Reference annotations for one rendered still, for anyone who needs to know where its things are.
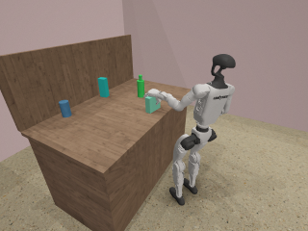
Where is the robot left foot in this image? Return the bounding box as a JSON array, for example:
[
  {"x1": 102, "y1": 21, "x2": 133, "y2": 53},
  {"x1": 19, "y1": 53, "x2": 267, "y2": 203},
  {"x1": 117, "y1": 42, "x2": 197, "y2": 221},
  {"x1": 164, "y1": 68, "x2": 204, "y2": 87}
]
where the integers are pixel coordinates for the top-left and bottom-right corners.
[{"x1": 169, "y1": 187, "x2": 185, "y2": 206}]

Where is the robot left forearm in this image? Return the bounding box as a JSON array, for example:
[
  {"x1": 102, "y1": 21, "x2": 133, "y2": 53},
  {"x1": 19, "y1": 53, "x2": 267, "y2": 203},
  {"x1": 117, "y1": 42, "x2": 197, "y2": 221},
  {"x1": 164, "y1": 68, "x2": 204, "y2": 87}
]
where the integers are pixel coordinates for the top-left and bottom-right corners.
[{"x1": 157, "y1": 91, "x2": 179, "y2": 109}]

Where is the robot left hand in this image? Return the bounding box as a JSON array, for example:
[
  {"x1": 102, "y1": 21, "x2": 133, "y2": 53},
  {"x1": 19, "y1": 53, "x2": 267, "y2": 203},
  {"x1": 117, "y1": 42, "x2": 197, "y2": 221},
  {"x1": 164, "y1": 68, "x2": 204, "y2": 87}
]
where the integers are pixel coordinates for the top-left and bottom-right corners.
[{"x1": 143, "y1": 89, "x2": 162, "y2": 105}]

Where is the robot left upper arm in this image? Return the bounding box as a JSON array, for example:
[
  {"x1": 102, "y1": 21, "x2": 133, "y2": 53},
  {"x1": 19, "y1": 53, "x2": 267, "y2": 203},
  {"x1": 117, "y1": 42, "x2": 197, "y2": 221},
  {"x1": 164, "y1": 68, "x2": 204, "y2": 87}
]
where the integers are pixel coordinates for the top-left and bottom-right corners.
[{"x1": 172, "y1": 84, "x2": 210, "y2": 112}]

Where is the right robot shin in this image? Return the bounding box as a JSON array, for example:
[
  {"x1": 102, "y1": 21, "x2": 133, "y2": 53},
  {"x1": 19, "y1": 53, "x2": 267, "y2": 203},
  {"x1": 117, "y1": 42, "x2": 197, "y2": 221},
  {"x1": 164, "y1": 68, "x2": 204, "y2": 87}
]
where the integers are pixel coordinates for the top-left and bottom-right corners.
[{"x1": 188, "y1": 154, "x2": 201, "y2": 187}]

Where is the robot right upper arm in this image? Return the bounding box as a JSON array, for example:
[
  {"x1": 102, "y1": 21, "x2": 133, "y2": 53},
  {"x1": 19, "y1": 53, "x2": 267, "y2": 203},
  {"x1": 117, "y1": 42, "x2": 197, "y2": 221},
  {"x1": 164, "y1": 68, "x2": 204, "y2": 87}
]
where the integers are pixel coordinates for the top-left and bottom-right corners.
[{"x1": 221, "y1": 83, "x2": 235, "y2": 115}]

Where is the sponge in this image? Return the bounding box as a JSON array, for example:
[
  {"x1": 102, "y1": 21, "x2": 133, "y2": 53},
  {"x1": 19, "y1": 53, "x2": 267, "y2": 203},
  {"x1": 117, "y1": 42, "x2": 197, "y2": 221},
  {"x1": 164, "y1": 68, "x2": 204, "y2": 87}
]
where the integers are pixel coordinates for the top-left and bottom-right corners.
[{"x1": 144, "y1": 96, "x2": 161, "y2": 114}]

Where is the table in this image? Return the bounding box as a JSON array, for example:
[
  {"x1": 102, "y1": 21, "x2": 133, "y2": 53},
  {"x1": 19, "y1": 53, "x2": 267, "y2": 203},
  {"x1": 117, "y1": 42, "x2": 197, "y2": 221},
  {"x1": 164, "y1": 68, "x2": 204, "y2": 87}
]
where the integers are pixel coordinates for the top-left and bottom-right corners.
[{"x1": 0, "y1": 35, "x2": 191, "y2": 231}]

